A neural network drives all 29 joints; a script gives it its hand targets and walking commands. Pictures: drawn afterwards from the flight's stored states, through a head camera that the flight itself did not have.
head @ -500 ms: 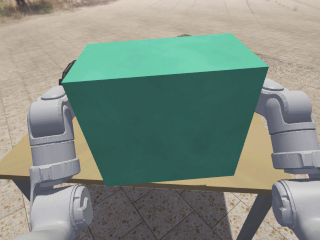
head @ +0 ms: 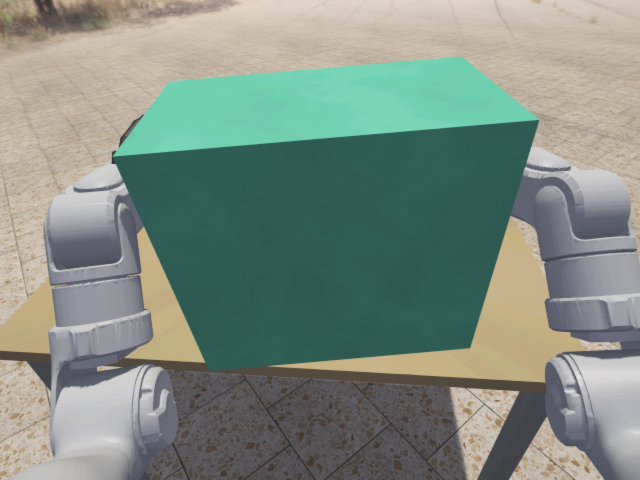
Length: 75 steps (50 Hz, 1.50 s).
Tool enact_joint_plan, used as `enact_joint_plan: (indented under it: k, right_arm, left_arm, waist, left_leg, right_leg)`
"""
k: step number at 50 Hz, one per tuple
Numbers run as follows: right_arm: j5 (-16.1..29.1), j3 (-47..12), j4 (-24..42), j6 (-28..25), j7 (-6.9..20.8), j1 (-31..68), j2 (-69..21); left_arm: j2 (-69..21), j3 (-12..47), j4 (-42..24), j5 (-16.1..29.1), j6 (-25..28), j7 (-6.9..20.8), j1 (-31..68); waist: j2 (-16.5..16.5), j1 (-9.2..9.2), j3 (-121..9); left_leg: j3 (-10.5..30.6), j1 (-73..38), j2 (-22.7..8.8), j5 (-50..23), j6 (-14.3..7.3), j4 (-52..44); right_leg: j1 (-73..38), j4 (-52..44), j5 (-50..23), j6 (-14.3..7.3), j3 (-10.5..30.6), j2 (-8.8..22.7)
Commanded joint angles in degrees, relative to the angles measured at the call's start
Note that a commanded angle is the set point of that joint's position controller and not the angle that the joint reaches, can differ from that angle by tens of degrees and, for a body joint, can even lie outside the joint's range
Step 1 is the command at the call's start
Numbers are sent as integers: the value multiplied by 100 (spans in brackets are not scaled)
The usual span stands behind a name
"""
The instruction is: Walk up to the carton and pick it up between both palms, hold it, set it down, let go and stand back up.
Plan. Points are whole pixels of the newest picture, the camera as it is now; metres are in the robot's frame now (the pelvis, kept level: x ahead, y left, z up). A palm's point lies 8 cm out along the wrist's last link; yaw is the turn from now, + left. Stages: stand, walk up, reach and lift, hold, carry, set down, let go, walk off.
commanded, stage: reach and lift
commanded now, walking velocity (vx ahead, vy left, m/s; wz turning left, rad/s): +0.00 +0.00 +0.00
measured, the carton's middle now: (328, 222) +0.33 +0.01 +0.24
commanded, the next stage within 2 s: hold in 0.14 s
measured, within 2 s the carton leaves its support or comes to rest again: neither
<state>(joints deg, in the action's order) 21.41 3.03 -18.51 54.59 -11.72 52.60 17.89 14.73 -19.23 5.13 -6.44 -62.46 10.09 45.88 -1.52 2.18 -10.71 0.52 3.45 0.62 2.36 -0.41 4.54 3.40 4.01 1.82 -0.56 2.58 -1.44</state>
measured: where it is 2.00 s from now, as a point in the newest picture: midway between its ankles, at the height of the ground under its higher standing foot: outside the picture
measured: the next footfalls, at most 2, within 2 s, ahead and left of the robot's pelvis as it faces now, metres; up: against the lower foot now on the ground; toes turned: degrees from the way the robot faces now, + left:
none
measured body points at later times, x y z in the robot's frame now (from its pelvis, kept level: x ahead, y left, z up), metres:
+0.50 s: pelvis +0.00 +0.00 +0.00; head -0.08 -0.01 +0.44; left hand +0.37 +0.19 +0.32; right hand +0.37 -0.20 +0.33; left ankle +0.00 +0.11 -0.76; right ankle +0.00 -0.11 -0.76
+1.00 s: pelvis -0.01 -0.01 +0.00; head -0.08 -0.01 +0.44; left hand +0.37 +0.20 +0.32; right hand +0.37 -0.20 +0.32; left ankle +0.00 +0.11 -0.76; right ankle +0.00 -0.11 -0.76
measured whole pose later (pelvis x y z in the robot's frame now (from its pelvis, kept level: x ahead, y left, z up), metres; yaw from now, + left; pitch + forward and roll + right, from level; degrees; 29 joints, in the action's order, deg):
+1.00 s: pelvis -0.01 -0.01 +0.00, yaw +0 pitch +3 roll +0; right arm 26.1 0.4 -31.5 55.0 -14.0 63.3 21.0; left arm 19.6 -16.2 21.5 -2.1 -59.6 8.7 55.7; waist -1.9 2.2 -14.5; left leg 1.0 8.9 0.2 4.1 0.0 9.8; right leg 8.6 9.0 3.6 -0.9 2.8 -2.1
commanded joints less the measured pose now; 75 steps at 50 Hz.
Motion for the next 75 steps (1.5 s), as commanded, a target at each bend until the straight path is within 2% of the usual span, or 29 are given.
enact_joint_plan:
  k: [1,6,12,14,19,25,29,41,57,65,75]
  right_arm:
    - [828,-1120,1369,-258,440,3619,-2154]
    - [884,-1099,1241,-223,446,3731,-2123]
    - [1058,-1082,1260,-92,378,4195,-2219]
    - [1124,-1111,1146,-17,360,4290,-2226]
    - [1250,-1111,677,43,358,4384,-2094]
    - [1372,-1055,283,-34,352,4434,-2070]
    - [1406,-1006,259,-110,326,4481,-2063]
    - [1351,-984,282,-241,303,4730,-2230]
    - [1389,-986,298,-157,335,4579,-2135]
    - [1378,-1000,387,-131,345,4562,-2121]
    - [1378,-1010,334,-137,329,4583,-2156]
  left_arm:
    - [-1884,1666,-951,1207,237,788,3586]
    - [-1851,1641,-852,1224,216,781,3695]
    - [-1857,1922,-871,1627,210,736,4246]
    - [-1850,1904,-659,1686,190,706,4307]
    - [-1724,1568,-13,1486,181,701,4304]
    - [-1660,1342,274,1286,227,776,4407]
    - [-1613,1344,283,1320,296,805,4501]
    - [-1707,1535,479,1642,576,702,4800]
    - [-1767,1478,163,1522,460,677,4672]
    - [-1750,1484,41,1495,384,673,4627]
    - [-1721,1477,199,1489,400,697,4635]
  waist:
    - [-27,-8,-1735]
    - [-26,-32,-1760]
    - [-108,188,-2098]
    - [-92,160,-2089]
    - [8,-75,-1845]
    - [104,-116,-1817]
    - [106,-75,-1841]
    - [53,27,-1960]
    - [-49,8,-2039]
    - [-1,4,-2036]
    - [45,9,-1978]
  left_leg:
    - [-28,95,-81,-952,176,81]
    - [-27,102,-92,-940,180,108]
    - [45,96,-72,-908,192,267]
    - [61,152,-86,-790,181,310]
    - [49,256,-145,-631,160,336]
    - [60,162,-139,-865,159,350]
    - [71,99,-124,-846,134,357]
    - [84,187,-101,-451,50,538]
    - [112,232,-129,-811,197,418]
    - [89,179,-123,-787,178,385]
    - [84,147,-108,-701,137,419]
  right_leg:
    - [-1310,401,-1173,417,131,-52]
    - [-1249,419,-1141,411,147,-57]
    - [-1054,545,-1267,427,180,-21]
    - [-961,565,-1156,431,180,-27]
    - [-824,555,-860,425,171,-74]
    - [-821,586,-1245,462,237,-7]
    - [-746,582,-1220,483,257,45]
    - [-305,603,-406,462,205,43]
    - [-755,642,-1105,388,215,-26]
    - [-751,611,-1063,412,212,-27]
    - [-625,595,-922,456,212,1]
